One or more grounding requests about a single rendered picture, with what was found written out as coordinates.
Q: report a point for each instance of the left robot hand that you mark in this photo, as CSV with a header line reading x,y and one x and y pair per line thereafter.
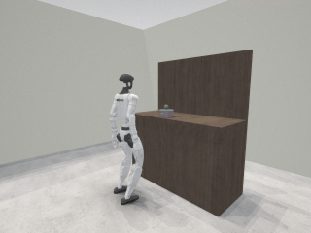
x,y
113,138

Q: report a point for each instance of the pot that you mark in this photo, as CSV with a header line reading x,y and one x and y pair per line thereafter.
x,y
165,113

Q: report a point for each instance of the table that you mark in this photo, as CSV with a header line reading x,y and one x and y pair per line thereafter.
x,y
199,153

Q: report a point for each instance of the right robot forearm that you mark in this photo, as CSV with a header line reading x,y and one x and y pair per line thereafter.
x,y
132,128

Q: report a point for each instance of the robot right upper arm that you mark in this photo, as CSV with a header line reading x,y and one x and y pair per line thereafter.
x,y
133,99

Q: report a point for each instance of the right robot hand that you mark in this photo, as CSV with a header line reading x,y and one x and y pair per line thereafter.
x,y
137,146

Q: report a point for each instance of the left robot forearm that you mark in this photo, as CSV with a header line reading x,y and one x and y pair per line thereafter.
x,y
114,125

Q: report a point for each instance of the robot right shin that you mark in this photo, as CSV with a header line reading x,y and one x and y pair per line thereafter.
x,y
133,181

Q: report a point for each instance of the robot left thigh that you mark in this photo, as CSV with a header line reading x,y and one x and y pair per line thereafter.
x,y
127,150

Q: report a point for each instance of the lid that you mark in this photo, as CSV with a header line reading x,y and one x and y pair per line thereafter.
x,y
166,110

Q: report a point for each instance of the robot left upper arm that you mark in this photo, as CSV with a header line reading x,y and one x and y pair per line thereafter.
x,y
113,112

